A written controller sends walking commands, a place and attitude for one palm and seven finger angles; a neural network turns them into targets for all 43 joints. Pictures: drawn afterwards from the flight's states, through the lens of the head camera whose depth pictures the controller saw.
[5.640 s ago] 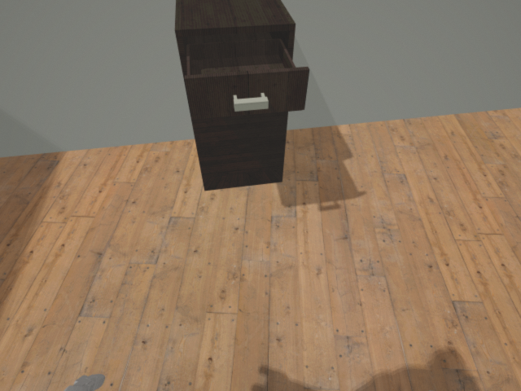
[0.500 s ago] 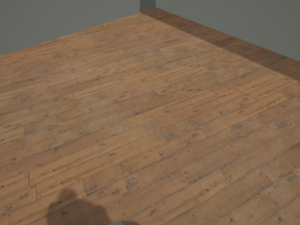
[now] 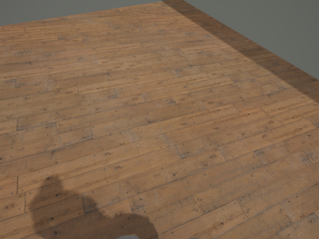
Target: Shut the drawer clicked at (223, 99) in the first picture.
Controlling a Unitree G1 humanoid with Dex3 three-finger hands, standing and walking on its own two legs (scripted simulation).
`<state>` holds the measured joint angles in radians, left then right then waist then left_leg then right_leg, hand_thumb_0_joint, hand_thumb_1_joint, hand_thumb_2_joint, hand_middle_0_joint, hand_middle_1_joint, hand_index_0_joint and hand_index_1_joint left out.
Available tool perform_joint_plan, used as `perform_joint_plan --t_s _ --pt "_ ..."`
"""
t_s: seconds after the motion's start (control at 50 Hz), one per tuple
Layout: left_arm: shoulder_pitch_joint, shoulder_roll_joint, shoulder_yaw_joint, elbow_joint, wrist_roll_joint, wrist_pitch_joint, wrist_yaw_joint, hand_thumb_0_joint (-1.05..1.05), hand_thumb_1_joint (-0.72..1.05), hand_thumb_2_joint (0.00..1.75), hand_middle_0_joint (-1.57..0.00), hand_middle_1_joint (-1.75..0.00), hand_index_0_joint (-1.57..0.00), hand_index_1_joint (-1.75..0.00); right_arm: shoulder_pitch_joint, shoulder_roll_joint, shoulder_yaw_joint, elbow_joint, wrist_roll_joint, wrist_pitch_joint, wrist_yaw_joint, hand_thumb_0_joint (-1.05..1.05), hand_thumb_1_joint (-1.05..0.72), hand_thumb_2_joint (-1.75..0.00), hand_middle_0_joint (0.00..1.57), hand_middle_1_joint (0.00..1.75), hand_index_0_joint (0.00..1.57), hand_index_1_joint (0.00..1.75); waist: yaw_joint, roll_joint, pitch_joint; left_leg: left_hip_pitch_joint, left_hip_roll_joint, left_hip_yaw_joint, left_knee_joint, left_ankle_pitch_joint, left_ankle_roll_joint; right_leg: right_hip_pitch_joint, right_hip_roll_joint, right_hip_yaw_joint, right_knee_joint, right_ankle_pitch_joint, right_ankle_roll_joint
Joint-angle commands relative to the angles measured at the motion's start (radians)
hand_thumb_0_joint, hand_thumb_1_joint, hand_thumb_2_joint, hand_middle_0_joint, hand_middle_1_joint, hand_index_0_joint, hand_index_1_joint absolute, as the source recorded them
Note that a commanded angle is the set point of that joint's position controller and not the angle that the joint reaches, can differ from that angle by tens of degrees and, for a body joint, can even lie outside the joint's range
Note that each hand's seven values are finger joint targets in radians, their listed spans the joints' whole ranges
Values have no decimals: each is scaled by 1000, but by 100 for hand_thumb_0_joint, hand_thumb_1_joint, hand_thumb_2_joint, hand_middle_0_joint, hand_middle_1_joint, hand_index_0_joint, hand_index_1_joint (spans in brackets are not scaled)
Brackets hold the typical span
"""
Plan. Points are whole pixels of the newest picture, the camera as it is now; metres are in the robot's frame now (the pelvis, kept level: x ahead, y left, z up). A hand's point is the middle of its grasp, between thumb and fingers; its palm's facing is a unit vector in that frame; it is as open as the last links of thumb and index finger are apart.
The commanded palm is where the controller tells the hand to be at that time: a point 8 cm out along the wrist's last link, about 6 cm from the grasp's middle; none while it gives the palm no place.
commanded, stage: turn to face it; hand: left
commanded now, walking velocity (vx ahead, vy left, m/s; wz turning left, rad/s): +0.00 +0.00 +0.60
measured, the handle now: out of the picture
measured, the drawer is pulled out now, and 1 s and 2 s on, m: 0.29 0.29 0.29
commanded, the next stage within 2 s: none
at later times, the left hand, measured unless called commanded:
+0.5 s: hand out of the picture +0.04 +0.22 -0.15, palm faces +0.33 -0.91 -0.26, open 7.3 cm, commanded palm none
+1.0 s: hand out of the picture -0.07 +0.14 -0.14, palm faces +0.61 -0.74 -0.28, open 7.2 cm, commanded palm none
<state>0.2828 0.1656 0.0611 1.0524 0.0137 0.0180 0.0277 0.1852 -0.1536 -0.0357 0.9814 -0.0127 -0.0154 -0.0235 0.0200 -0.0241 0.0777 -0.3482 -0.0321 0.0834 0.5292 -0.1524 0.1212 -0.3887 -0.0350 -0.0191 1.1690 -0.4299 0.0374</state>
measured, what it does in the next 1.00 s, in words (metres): steps on the spot, turning left: right foot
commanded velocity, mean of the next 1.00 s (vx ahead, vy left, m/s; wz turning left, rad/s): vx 0.00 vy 0.00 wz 0.60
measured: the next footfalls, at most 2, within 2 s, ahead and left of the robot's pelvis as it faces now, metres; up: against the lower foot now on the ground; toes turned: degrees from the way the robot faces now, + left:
right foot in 0.62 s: +0.05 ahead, -0.13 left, +0.00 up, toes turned +23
left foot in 1.12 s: -0.04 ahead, +0.10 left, +0.00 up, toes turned +47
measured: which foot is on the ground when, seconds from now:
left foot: down 0.00-0.62, up 0.64-1.00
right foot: up 0.00-0.60, down 0.62-1.00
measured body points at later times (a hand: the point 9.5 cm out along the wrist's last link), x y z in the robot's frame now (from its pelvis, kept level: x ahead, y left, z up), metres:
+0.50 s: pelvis +0.01 -0.01 +0.01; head +0.04 +0.01 +0.46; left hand +0.02 +0.27 -0.13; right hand +0.09 -0.26 -0.13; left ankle +0.09 +0.04 -0.73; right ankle +0.01 -0.17 -0.68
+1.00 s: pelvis +0.02 -0.04 +0.01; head +0.07 -0.04 +0.45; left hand -0.10 +0.17 -0.12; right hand +0.24 -0.20 -0.15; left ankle -0.10 +0.10 -0.66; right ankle +0.01 -0.15 -0.73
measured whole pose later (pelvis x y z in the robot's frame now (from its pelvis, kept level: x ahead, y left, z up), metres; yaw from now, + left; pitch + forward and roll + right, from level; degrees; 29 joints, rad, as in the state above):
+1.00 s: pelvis +0.02 -0.04 +0.01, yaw +37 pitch +0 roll +3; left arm 0.29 0.15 0.03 0.90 0.02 0.00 0.03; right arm 0.15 -0.28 -0.09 0.95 -0.03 0.09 0.02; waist 0.01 0.02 0.08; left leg -0.46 0.06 0.00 1.00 -0.39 -0.08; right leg -0.12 -0.12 -0.22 0.50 -0.38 -0.01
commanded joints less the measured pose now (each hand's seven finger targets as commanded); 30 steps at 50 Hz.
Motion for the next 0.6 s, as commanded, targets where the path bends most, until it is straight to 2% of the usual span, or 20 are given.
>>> perform_joint_plan --t_s 0.0,0.08,0.1,0.14,0.26,0.32,0.34,0.36,0.38,0.44,0.48,0.52,0.54,0.56,0.58 --pt "99 76 35 -53 12 12 -1 0 90 90 -20 -30 -20 -30 37 -167 -43 -63 0 3 4 0 -90 -90 20 30 20 30 8 109 -92 -3 234 -343 -345 -118 -18 -52 -37 40 19 128 17" --pt "40 100 49 -97 15 20 1 0 90 90 -20 -30 -20 -30 58 -187 -61 -71 -1 14 10 0 -90 -90 20 30 20 30 -6 110 -93 27 213 -406 -363 -246 -46 -129 -33 49 -6 178 34" --pt "24 106 53 -106 16 21 2 0 90 90 -20 -30 -20 -30 65 -190 -65 -70 -1 17 11 0 -90 -90 20 30 20 30 -11 129 -91 39 206 -421 -366 -273 -55 -145 -31 51 -13 182 37" --pt "-10 121 57 -128 16 22 3 0 90 90 -20 -30 -20 -30 90 -193 -71 -71 -2 21 11 0 -90 -90 20 30 20 30 -23 133 -89 59 204 -473 -366 -306 -56 -170 -27 60 -40 175 42" --pt "-77 147 58 -171 11 21 4 0 90 90 -20 -30 -20 -30 132 -209 -87 -71 -6 30 8 0 -90 -90 20 30 20 30 -50 137 -102 140 189 -578 -357 -310 -45 -177 3 72 -155 99 42" --pt "-78 154 56 -180 6 23 6 0 90 90 -20 -30 -20 -30 139 -222 -94 -73 -8 36 8 0 -90 -90 20 30 20 30 -53 139 -122 171 182 -618 -353 -294 -37 -148 23 73 -224 55 33" --pt "-88 157 54 -186 6 22 5 0 90 90 -20 -30 -20 -30 151 -224 -96 -73 -8 38 8 0 -90 -90 20 30 20 30 -61 145 -125 181 174 -631 -350 -273 -41 -139 30 73 -249 46 31" --pt "-83 158 54 -188 4 23 6 0 90 90 -20 -30 -20 -30 151 -228 -96 -72 -9 40 8 0 -90 -90 20 30 20 30 -59 159 -128 182 174 -644 -353 -266 -41 -121 36 74 -266 31 27" --pt "-74 163 54 -187 2 25 7 0 90 90 -20 -30 -20 -30 150 -231 -97 -74 -10 43 8 0 -90 -90 20 30 20 30 -58 147 -137 191 164 -651 -357 -258 -51 -103 46 73 -286 25 21" --pt "-39 170 52 -183 -4 28 10 0 90 90 -20 -30 -20 -30 139 -244 -104 -81 -11 51 10 0 -90 -90 20 30 20 30 -50 176 -152 190 149 -661 -363 -215 -65 -31 67 66 -370 6 5" --pt "-9 171 52 -179 -11 30 13 0 90 90 -20 -30 -20 -30 124 -254 -107 -86 -14 60 11 0 -90 -90 20 30 20 30 -42 178 -141 143 135 -661 -378 -206 -78 57 87 52 -441 -10 -13" --pt "57 177 55 -163 -16 33 15 0 90 90 -20 -30 -20 -30 87 -261 -112 -96 -14 68 16 0 -90 -90 20 30 20 30 -15 184 -139 74 103 -621 -397 -215 -123 179 107 24 -561 5 -32" --pt "91 188 57 -159 -18 31 16 0 90 90 -20 -30 -20 -30 67 -256 -112 -102 -13 70 20 0 -90 -90 20 30 20 30 -1 186 -134 23 75 -588 -388 -196 -152 264 111 14 -665 32 -40" --pt "135 199 63 -148 -20 30 19 0 90 90 -20 -30 -20 -30 44 -243 -112 -107 -8 76 21 0 -90 -90 20 30 20 30 23 162 -126 -80 47 -548 -365 -247 -195 390 94 6 -802 98 -52" --pt "140 239 72 -154 -12 25 24 0 90 90 -20 -30 -20 -30 54 -205 -107 -106 4 82 20 0 -90 -90 20 30 20 30 29 24 -123 -220 -1 -461 -188 -326 -222 489 -41 130 -940 58 -96"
